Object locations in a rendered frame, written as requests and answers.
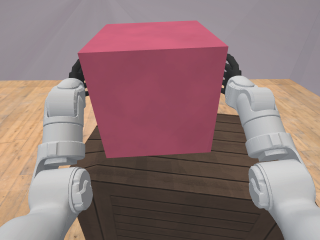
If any pedestal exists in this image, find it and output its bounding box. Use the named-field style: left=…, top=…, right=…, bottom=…
left=70, top=113, right=318, bottom=240

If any robot left upper arm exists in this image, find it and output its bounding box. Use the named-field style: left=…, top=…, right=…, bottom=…
left=0, top=167, right=93, bottom=240

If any right robot forearm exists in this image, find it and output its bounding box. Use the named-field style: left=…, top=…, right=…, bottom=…
left=225, top=75, right=316, bottom=201

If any left robot forearm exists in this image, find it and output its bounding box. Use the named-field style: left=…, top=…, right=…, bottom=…
left=28, top=78, right=86, bottom=209

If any robot right upper arm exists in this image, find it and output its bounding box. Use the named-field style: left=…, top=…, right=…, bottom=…
left=248, top=159, right=320, bottom=240

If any robot right hand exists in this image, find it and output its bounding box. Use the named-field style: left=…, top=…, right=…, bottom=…
left=221, top=53, right=242, bottom=95

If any robot left hand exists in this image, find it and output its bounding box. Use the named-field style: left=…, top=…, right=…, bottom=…
left=69, top=59, right=89, bottom=96

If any carton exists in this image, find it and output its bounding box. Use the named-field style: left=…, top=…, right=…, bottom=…
left=77, top=20, right=229, bottom=158

